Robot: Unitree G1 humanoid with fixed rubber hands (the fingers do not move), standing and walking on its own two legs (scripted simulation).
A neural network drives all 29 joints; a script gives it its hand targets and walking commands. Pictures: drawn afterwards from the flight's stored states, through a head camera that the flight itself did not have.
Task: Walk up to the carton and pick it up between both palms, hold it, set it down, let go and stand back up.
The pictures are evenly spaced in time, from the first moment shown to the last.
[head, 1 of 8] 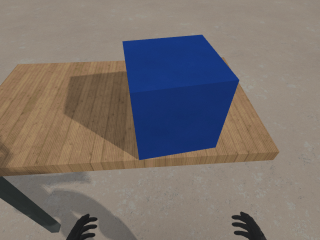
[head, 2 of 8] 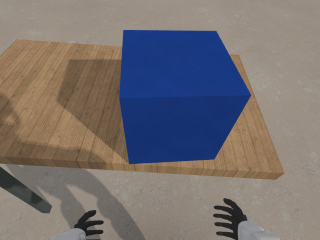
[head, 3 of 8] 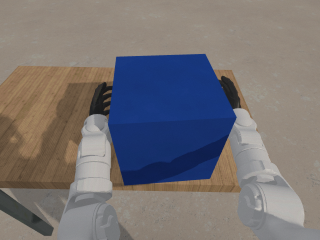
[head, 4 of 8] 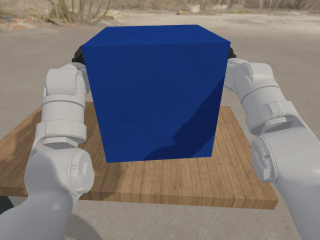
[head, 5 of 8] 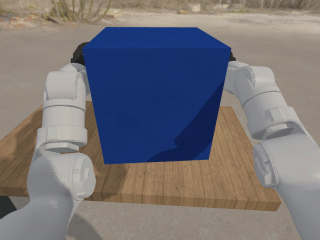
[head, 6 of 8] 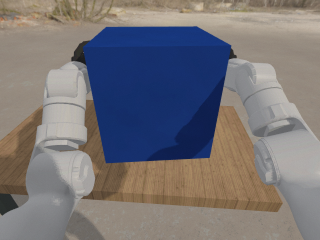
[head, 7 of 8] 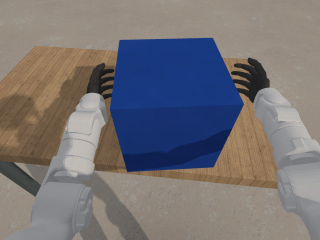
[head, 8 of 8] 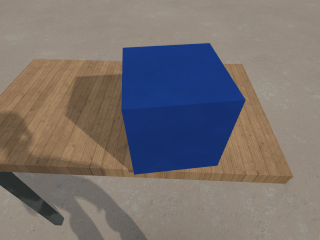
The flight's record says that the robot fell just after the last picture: no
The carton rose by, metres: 0.20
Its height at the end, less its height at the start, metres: +0.00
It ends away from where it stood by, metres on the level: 0.02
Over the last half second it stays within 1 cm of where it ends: yes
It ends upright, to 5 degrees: yes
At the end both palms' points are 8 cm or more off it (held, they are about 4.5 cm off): yes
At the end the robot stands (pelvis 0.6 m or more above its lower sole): yes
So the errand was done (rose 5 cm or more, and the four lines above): yes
